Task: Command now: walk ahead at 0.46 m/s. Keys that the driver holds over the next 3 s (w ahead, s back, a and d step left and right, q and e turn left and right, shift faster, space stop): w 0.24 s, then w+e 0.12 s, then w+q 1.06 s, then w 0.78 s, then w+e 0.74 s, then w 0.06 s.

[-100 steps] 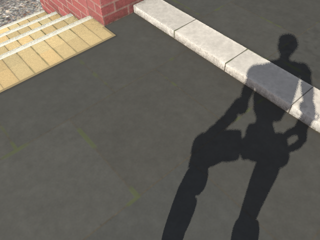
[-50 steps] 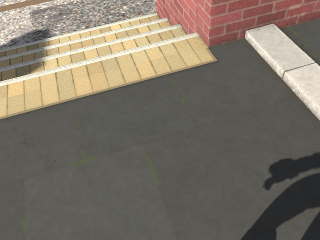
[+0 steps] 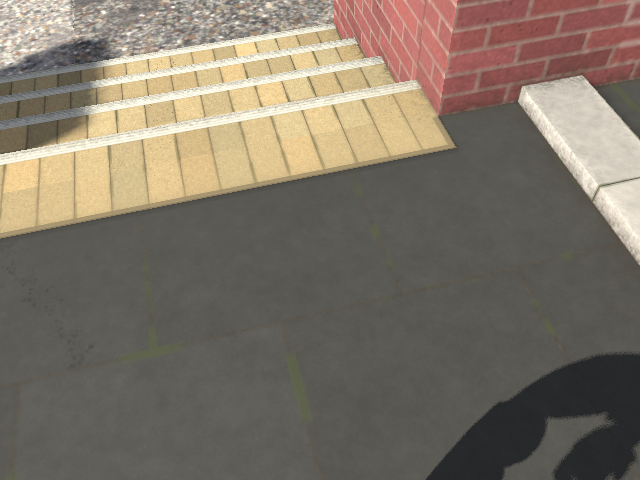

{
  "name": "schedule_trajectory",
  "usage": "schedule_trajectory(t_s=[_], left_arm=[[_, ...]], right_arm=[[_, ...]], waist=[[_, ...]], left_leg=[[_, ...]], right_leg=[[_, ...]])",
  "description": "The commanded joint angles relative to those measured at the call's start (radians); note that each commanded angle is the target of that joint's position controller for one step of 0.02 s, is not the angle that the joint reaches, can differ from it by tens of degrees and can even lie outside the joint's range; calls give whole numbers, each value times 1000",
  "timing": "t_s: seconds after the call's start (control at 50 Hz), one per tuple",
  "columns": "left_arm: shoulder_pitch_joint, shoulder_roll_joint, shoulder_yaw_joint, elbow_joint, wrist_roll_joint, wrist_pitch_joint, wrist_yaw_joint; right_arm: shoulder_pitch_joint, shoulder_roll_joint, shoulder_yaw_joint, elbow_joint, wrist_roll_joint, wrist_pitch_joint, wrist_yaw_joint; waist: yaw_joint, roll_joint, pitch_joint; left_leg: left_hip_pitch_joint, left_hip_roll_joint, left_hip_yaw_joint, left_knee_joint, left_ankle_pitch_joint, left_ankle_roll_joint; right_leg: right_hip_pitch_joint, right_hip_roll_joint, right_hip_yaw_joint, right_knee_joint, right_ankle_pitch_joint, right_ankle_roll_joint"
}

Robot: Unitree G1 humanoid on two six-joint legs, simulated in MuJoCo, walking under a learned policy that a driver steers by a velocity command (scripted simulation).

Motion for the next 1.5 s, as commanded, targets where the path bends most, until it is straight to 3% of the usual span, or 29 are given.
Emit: schedule_trajectory(t_s=[0.02,0.08,0.1,0.12,0.14,0.16,0.18,0.22,0.36,0.52,0.58,0.62,0.64,0.66,0.68,0.7,0.74,0.78,0.88,1.06,1.12,1.16,1.18,1.2,1.22,1.24,1.28,1.34,1.5], left_arm=[[15,161,26,-18,-2,-10,7],[-36,184,32,-23,-4,-5,10],[-32,167,25,-38,-6,-4,6],[58,51,4,-63,-24,0,-3],[64,128,30,-50,-13,4,-5],[-30,156,41,-80,-2,6,-5],[-102,143,38,-97,3,1,-11],[-117,111,38,-100,17,16,-20],[-289,92,42,-158,9,61,-44],[-572,78,21,-263,6,45,-42],[-564,106,27,-282,2,30,-35],[-389,143,45,-235,1,14,-21],[-218,179,61,-189,14,0,-8],[-65,278,89,-178,46,-7,10],[-78,330,103,-190,46,6,1],[-152,241,88,-203,18,18,-5],[-282,135,60,-216,11,8,-8],[-279,97,50,-196,5,-3,0],[-193,119,58,-161,-2,-34,1],[-81,176,68,-128,3,-20,15],[-78,210,77,-125,7,3,24],[-86,238,85,-134,7,27,22],[-99,233,83,-155,6,32,17],[-58,107,57,-227,-8,26,-2],[-180,182,73,-278,-4,13,-11],[-278,183,70,-308,-8,0,-16],[-249,169,66,-286,-4,-9,-12],[-208,153,64,-285,32,46,-18],[-463,143,52,-379,26,68,-33]], right_arm=[[-82,-64,-10,-87,5,-14,-9],[243,-117,-44,15,3,-32,-35],[396,-169,-63,51,-16,-41,-48],[477,-260,-83,56,-38,-42,-50],[419,-241,-83,54,2,-29,-35],[287,-184,-70,32,19,-28,-33],[222,-116,-53,20,21,-38,-27],[217,-58,-33,45,13,-57,-33],[373,-79,-30,104,8,-88,-42],[534,-91,-16,157,8,-73,-53],[511,-105,-20,155,-1,-64,-60],[471,-121,-26,145,-1,-63,-57],[448,-113,-25,135,11,-65,-52],[452,-53,-10,86,39,-69,-45],[557,6,-6,78,60,-58,-52],[488,-98,-37,87,30,-45,-58],[397,-52,-39,64,19,-40,-47],[399,-30,-44,59,-4,-13,-29],[270,-11,-47,-9,-8,22,-3],[-28,-27,-27,-141,-12,15,28],[21,-55,-40,-139,-18,15,21],[209,-92,-64,-88,-18,4,9],[367,-148,-89,-40,-30,-4,-6],[381,-272,-118,-50,-34,-4,-20],[409,-293,-122,-72,-4,12,-25],[365,-268,-115,-59,2,19,-36],[269,-175,-91,-64,14,4,-42],[250,-140,-74,-70,30,-28,-41],[428,-157,-71,-37,27,-41,-38]], waist=[[-43,-123,84],[-186,-94,-87],[-237,-49,-175],[-180,149,-293],[-167,131,-311],[-111,62,-127],[-101,4,-40],[-42,3,16],[-51,11,64],[-127,31,69],[-96,46,52],[-16,55,-34],[59,30,-129],[94,-85,-278],[33,-247,-390],[15,-89,-283],[-37,-55,-63],[-78,-97,-13],[-92,-97,17],[-34,-94,67],[-67,-124,19],[-144,-116,-93],[-217,-48,-183],[-155,186,-276],[-191,113,-327],[-178,33,-170],[-89,-49,-43],[-32,-34,-59],[-117,25,-1]], left_leg=[[101,-45,34,-89,12,41],[465,-111,42,-189,-9,100],[695,20,-99,-213,-112,134],[924,321,-565,-282,-290,230],[877,369,-853,-453,-388,293],[727,332,-681,-472,-443,263],[584,287,-549,-509,-353,241],[428,202,-377,-542,-135,185],[461,151,-126,-605,87,127],[657,143,-153,-508,435,142],[730,169,-185,-419,574,151],[694,142,-173,-235,742,123],[572,101,-144,-44,630,103],[313,19,-98,264,265,73],[47,-119,-69,540,-444,55],[-8,-48,-145,601,-372,69],[6,20,-140,534,-229,63],[58,46,-128,497,-192,45],[-50,68,-97,437,-50,22],[-3,25,39,-15,53,56],[103,-54,87,-54,-98,110],[320,-127,89,-128,-149,158],[560,-84,-16,-202,-162,200],[890,237,-507,-235,-200,334],[929,316,-853,-409,-217,391],[842,290,-668,-425,-136,354],[600,196,-466,-439,117,272],[487,113,-355,-455,289,249],[563,69,-328,-491,324,172]], right_leg=[[-106,-271,81,27,731,-105],[-106,-240,25,413,1009,-60],[-274,-203,8,661,751,-49],[-576,-54,-44,1038,48,-13],[-701,7,61,1203,-176,-26],[-768,-70,72,1208,-80,-37],[-750,-106,66,1155,-6,-38],[-653,-154,63,1050,35,-24],[-799,-160,43,873,204,10],[-783,-111,-73,479,295,39],[-727,-87,-59,416,193,11],[-474,-34,-73,341,138,-22],[-217,-76,-37,294,206,-51],[82,-336,246,281,109,-112],[233,-556,621,194,135,-215],[115,-496,574,163,47,-187],[-151,-411,307,76,100,-122],[-270,-351,157,32,174,-79],[-272,-330,-23,-10,338,-74],[-115,-344,-211,29,550,-57],[-28,-355,-260,204,932,-42],[-53,-350,-276,515,990,-32],[-218,-327,-285,787,770,2],[-661,-178,-265,1150,-63,62],[-845,-55,-45,1310,-239,84],[-943,-125,15,1287,-127,69],[-826,-188,23,1104,-12,64],[-704,-196,24,1003,-8,97],[-850,-172,-8,687,262,115]])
